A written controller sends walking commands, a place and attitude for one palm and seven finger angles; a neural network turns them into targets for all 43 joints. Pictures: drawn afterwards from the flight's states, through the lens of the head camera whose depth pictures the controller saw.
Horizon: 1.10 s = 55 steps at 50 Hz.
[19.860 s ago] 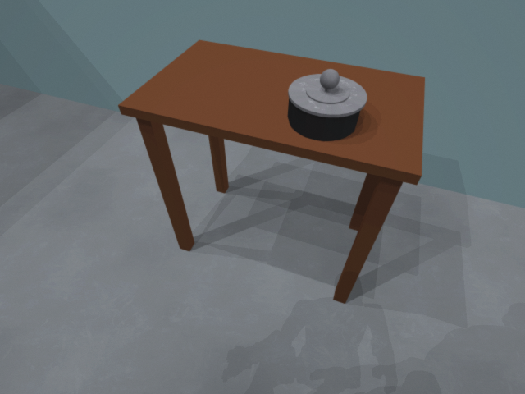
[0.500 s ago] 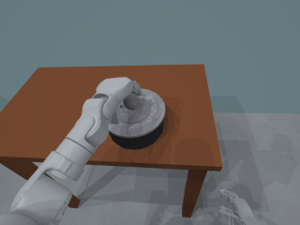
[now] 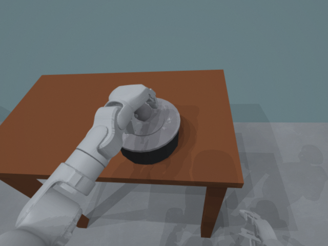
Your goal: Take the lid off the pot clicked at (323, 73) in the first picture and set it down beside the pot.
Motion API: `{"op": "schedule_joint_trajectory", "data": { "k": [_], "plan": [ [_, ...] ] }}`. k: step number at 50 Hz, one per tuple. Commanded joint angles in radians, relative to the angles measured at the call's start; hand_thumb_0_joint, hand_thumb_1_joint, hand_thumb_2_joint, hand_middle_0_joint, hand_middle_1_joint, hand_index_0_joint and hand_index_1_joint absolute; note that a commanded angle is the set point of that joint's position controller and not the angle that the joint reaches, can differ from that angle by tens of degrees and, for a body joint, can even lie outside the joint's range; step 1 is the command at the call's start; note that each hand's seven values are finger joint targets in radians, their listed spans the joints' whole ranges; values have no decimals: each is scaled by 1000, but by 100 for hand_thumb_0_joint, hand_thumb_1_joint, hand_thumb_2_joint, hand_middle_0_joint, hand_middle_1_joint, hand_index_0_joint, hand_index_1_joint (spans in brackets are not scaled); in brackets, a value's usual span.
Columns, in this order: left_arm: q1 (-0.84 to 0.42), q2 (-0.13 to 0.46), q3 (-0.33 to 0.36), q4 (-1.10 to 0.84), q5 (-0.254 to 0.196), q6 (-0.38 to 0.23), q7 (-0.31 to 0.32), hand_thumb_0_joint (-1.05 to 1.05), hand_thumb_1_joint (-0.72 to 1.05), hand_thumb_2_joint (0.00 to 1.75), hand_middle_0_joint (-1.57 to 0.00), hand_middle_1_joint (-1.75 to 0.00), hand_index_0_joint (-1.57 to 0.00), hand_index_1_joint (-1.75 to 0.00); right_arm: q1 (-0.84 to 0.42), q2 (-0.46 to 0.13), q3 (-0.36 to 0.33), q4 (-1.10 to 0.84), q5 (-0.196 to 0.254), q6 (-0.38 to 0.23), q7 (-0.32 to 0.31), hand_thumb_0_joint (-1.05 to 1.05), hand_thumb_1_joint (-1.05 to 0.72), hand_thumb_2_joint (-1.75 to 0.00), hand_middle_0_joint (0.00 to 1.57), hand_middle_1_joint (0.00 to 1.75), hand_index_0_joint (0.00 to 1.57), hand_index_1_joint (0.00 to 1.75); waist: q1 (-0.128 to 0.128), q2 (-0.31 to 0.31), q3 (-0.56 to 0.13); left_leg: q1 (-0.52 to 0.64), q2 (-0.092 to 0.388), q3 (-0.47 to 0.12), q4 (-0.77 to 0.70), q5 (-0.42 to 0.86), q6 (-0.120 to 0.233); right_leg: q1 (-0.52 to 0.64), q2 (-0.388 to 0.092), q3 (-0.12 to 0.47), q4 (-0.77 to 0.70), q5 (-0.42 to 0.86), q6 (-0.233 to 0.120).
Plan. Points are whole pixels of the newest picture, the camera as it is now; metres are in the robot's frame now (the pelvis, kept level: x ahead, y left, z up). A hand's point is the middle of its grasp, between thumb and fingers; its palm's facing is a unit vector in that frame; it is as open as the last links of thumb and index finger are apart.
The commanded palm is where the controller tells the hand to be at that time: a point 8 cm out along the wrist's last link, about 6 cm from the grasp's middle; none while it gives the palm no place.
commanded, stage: close the fingers and squeeze the knob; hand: left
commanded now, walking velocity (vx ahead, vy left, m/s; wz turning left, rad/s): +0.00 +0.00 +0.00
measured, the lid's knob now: (142, 112) +0.43 +0.08 +0.10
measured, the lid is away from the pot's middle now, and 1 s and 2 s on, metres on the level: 0.00 0.00 0.01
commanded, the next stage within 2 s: lift the lid straight up in 1.10 s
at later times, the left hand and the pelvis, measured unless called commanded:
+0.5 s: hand (135, 116) +0.40 +0.09 +0.12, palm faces -0.27 -0.10 -0.96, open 7.8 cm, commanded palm +0.38 +0.10 +0.19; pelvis +0.00 +0.00 +0.00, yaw +0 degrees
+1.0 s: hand (135, 115) +0.40 +0.09 +0.12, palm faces -0.28 -0.10 -0.95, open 7.8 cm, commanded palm +0.39 +0.11 +0.19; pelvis +0.00 +0.00 +0.00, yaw +0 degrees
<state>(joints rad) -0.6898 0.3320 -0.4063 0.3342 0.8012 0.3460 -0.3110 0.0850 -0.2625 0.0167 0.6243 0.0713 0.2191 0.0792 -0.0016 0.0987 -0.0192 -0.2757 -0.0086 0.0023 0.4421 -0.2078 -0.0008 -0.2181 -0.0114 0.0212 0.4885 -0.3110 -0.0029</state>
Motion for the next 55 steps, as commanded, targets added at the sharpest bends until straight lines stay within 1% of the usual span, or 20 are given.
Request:
{"op": "schedule_joint_trajectory", "data": {
  "k": [1, 3, 11, 14, 15, 17, 20, 24, 27, 29, 30, 33, 35, 37, 41, 43, 45, 48, 52, 55],
  "plan": [
    [-460, 116, 95, -172, 30, 0, 33, 0, 1, 121, -73, -65, -73, -65, -143, -86, -29, -152, 9, -45, 3, 0, -90, -90, 20, 30, 20, 30, -8, -153, -342, 189, -51, 28, 1, 270, 54, 66, 51, -46, -37, 468, -26],
    [-470, 166, 137, -163, 35, -1, 37, 0, 4, 119, -73, -69, -73, -69, -136, -92, -29, -150, 9, -44, -1, 0, -90, -90, 20, 30, 20, 30, -4, -161, -351, 184, -51, 28, 0, 259, 56, 79, 51, -42, -40, 462, -25],
    [-488, 161, 130, -156, 32, 5, 37, 0, 15, 109, -75, -81, -75, -81, -144, -88, -25, -147, 7, -47, -9, 0, -90, -90, 20, 30, 20, 30, -2, -162, -350, 181, -55, 30, 1, 260, 58, 86, 48, -36, -40, 482, -23],
    [-448, 186, 156, -199, 34, -3, 34, 0, 20, 105, -76, -84, -76, -84, -147, -85, -28, -161, 5, -54, -3, 0, -90, -90, 20, 30, 20, 30, 10, -166, -404, 193, -57, 27, 13, 310, 60, 131, 47, -31, -25, 546, -22],
    [-411, 171, 148, -159, 32, -1, 32, 0, 21, 104, -76, -85, -76, -85, -150, -85, -24, -158, 6, -53, -3, 0, -90, -90, 20, 30, 20, 30, 9, -169, -367, 180, -56, 32, 12, 301, 59, 112, 47, -34, -28, 537, -21],
    [-437, 153, 132, -197, 26, 0, 27, 0, 24, 101, -77, -87, -77, -87, -151, -88, -30, -162, 9, -47, -1, 0, -90, -90, 20, 30, 20, 30, 0, -163, -362, 185, -53, 30, 6, 293, 57, 100, 48, -40, -36, 516, -22],
    [-459, 196, 159, -149, 34, 5, 34, 0, 29, 96, -79, -89, -79, -89, -145, -93, -21, -147, 9, -44, -11, 0, -90, -90, 20, 30, 20, 30, -1, -176, -319, 163, -51, 34, -9, 238, 56, 81, 49, -37, -49, 457, -18],
    [-482, 168, 133, -167, 40, 6, 38, 0, 36, 88, -81, -92, -81, -92, -143, -89, -24, -147, 8, -48, -11, 0, -90, -90, 20, 30, 20, 30, -2, -137, -354, 192, -51, 24, -3, 266, 55, 80, 53, -38, -40, 459, -26],
    [-445, 194, 165, -169, 34, 6, 37, 0, 32, 97, -83, -90, -78, -88, -142, -93, -28, -155, 6, -51, -10, 0, -90, -90, 20, 30, 20, 30, 5, -164, -379, 186, -55, 25, 1, 277, 58, 110, 51, -36, -39, 490, -24],
    [-434, 189, 158, -153, 34, 3, 34, 0, 32, 99, -84, -91, -78, -87, -154, -88, -21, -156, 7, -50, -12, 0, -90, -90, 20, 30, 20, 30, 7, -181, -354, 168, -55, 31, -3, 262, 57, 110, 47, -35, -41, 483, -19],
    [-458, 153, 121, -169, 33, 6, 30, 0, 33, 100, -85, -91, -78, -86, -155, -86, -21, -152, 7, -48, -13, 0, -90, -90, 20, 30, 20, 30, -1, -170, -348, 176, -56, 32, -4, 261, 57, 94, 47, -36, -43, 483, -19],
    [-470, 212, 172, -199, 41, 2, 37, 0, 35, 101, -87, -92, -78, -86, -149, -89, -25, -156, 4, -52, -13, 0, -90, -90, 20, 30, 20, 30, 9, -152, -385, 192, -55, 27, 0, 273, 59, 111, 51, -31, -40, 483, -22],
    [-440, 170, 140, -155, 34, 9, 35, 0, 37, 102, -89, -93, -78, -86, -150, -87, -20, -151, 6, -51, -14, 0, -90, -90, 20, 30, 20, 30, 4, -167, -346, 175, -55, 30, -2, 268, 58, 95, 50, -37, -43, 483, -20],
    [-451, 197, 163, -144, 33, 11, 37, 0, 39, 103, -90, -93, -79, -87, -146, -95, -23, -149, 7, -47, -18, 0, -90, -90, 20, 30, 20, 30, 1, -165, -340, 171, -52, 30, -14, 239, 56, 87, 52, -38, -53, 441, -20],
    [-488, 182, 143, -105, 44, 14, 40, 0, 42, 105, -93, -94, -80, -88, -145, -91, -16, -139, 5, -49, -29, 0, -90, -90, 20, 30, 20, 30, -2, -161, -324, 169, -53, 33, -17, 222, 56, 69, 50, -34, -58, 415, -19],
    [-495, 216, 171, -105, 49, 10, 43, 0, 44, 106, -94, -95, -82, -88, -139, -94, -16, -140, 5, -52, -32, 0, -90, -90, 20, 30, 20, 30, 1, -156, -348, 170, -53, 31, -18, 218, 57, 84, 51, -33, -58, 407, -20],
    [-486, 167, 135, -55, 47, 15, 41, 0, 45, 107, -95, -96, -83, -89, -136, -90, -13, -134, 6, -53, -34, 0, -90, -90, 20, 30, 20, 30, -4, -166, -311, 162, -53, 31, -17, 214, 57, 59, 52, -38, -59, 400, -21],
    [-534, 217, 171, -76, 55, 10, 42, 0, 47, 108, -98, -97, -85, -90, -128, -96, -14, -133, 5, -52, -39, 0, -90, -90, 20, 30, 20, 30, -2, -166, -344, 165, -52, 30, -24, 208, 57, 82, 49, -33, -63, 397, -18],
    [-547, 175, 138, -77, 55, 10, 42, 0, 49, 111, -102, -98, -88, -91, -130, -94, -19, -137, 4, -55, -38, 0, -90, -90, 20, 30, 20, 30, -7, -144, -358, 180, -54, 26, -18, 223, 56, 72, 52, -38, -59, 396, -24],
    [-532, 156, 124, -31, 52, 19, 42, 0, 51, 113, -104, -99, -90, -93, -131, -91, -14, -129, 6, -54, -38, 0, -90, -90, 20, 30, 20, 30, -8, -164, -323, 168, -53, 28, -21, 208, 56, 56, 55, -41, -61, 385, -22]
  ]
}}
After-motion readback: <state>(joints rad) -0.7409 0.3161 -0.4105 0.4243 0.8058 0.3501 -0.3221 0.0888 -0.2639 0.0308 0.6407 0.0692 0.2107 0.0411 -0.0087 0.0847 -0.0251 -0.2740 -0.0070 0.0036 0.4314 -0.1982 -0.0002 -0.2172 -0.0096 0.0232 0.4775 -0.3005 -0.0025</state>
